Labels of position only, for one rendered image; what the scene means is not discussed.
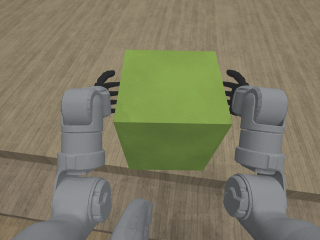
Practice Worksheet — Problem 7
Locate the robot left hand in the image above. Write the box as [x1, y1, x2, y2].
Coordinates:
[94, 70, 120, 113]

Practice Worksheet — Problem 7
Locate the right robot forearm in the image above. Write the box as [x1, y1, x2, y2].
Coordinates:
[231, 85, 288, 211]

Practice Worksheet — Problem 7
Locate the carton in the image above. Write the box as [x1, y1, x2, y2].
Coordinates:
[113, 49, 233, 171]

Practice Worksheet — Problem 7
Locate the robot right hand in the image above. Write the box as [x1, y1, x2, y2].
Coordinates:
[223, 69, 249, 116]

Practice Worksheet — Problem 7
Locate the left robot forearm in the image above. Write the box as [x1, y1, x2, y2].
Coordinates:
[51, 86, 112, 215]

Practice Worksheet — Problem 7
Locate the left robot thigh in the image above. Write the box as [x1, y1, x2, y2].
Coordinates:
[109, 198, 153, 240]

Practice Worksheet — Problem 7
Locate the left robot upper arm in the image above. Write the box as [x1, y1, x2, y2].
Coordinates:
[11, 176, 112, 240]

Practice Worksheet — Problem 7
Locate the right robot upper arm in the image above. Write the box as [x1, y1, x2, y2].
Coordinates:
[223, 173, 320, 240]

